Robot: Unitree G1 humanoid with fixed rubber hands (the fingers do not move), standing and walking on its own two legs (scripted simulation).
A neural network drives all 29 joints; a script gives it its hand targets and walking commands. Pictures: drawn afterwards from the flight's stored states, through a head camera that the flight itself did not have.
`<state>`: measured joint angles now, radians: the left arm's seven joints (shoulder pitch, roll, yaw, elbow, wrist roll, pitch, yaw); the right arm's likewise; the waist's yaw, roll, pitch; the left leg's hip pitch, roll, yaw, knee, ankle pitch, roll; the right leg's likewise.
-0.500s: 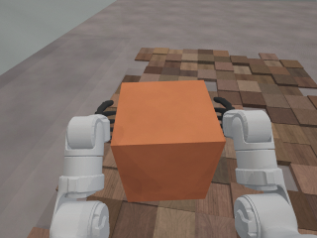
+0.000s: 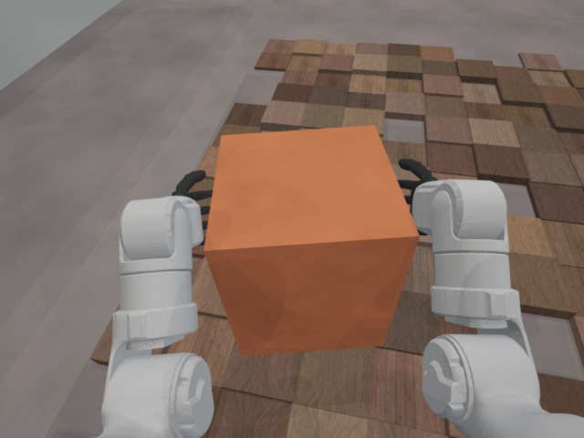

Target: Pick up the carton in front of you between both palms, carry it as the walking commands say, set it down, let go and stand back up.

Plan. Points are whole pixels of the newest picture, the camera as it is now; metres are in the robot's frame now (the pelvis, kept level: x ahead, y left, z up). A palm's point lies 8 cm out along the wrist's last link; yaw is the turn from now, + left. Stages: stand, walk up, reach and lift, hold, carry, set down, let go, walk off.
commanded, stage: carry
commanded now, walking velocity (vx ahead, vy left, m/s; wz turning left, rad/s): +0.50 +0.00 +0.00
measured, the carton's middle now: (305, 245) +0.38 +0.00 +0.06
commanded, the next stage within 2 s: none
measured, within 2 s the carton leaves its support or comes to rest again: neither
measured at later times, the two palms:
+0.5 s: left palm (218, 116) +0.69 +0.16 +0.07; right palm (371, 117) +0.66 -0.14 +0.07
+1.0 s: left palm (242, 26) +1.02 +0.13 +0.11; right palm (360, 19) +1.03 -0.17 +0.11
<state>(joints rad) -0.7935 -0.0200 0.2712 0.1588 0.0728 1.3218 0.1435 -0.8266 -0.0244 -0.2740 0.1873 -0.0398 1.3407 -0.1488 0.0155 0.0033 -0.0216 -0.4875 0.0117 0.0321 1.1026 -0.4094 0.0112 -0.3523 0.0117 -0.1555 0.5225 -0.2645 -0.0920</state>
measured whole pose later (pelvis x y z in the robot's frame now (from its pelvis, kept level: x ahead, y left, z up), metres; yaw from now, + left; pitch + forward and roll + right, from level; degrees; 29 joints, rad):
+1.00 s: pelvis +0.67 -0.03 +0.01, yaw +0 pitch +5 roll +0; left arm -0.62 -0.01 0.20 0.08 0.04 1.21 0.14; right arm -0.67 0.01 -0.20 0.10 -0.06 1.24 -0.13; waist 0.05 0.02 0.00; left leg -0.67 0.07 0.01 0.97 -0.25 0.01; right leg -0.29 0.01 -0.16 0.45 -0.25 -0.09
